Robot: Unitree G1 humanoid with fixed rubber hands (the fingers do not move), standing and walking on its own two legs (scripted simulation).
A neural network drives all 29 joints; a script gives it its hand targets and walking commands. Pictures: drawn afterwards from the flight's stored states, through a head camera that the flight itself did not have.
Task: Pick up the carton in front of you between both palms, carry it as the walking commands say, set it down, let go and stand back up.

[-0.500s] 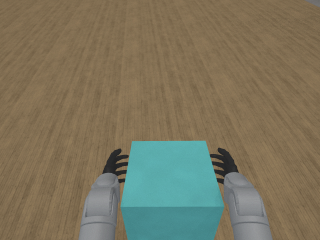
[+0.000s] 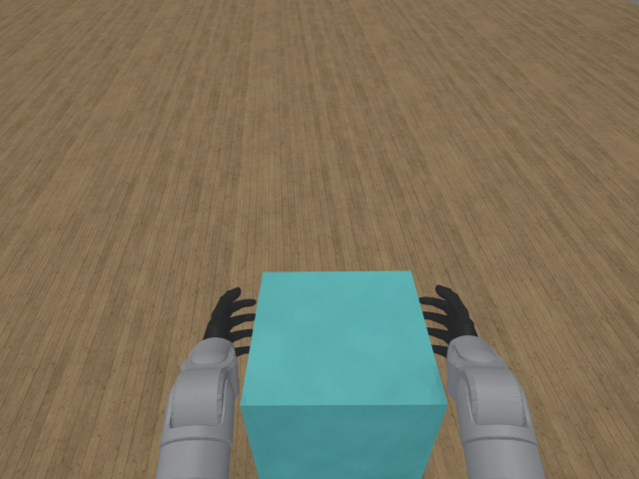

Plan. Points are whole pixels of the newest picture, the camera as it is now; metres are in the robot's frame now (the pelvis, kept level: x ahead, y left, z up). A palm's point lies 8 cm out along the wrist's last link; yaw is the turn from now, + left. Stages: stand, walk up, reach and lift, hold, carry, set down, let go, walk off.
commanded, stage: carry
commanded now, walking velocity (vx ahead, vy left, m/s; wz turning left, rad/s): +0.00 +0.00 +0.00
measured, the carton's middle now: (337, 385) +0.28 +0.00 -0.06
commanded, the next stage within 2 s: none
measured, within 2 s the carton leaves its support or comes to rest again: neither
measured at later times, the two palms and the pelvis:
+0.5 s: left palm (209, 265) +0.41 +0.18 +0.05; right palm (417, 265) +0.40 -0.12 +0.05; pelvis +0.12 +0.04 +0.03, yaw -1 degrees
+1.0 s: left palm (253, 185) +0.62 +0.15 +0.03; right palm (410, 176) +0.64 -0.14 +0.03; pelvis +0.34 -0.01 +0.02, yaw +3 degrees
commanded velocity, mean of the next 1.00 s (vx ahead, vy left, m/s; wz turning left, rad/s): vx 0.30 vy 0.00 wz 0.00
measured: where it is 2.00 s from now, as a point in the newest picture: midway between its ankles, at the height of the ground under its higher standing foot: (332, 454)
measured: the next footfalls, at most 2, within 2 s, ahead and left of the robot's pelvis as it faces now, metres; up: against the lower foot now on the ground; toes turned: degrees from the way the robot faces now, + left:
right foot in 0.72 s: +0.39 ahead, -0.11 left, +0.00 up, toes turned -3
left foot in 1.04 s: +0.45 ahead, +0.12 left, +0.00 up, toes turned -16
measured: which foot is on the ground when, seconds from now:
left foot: down 0.00-0.74, up 0.76-1.00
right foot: down 0.00-0.34, up 0.36-0.70, down 0.72-1.00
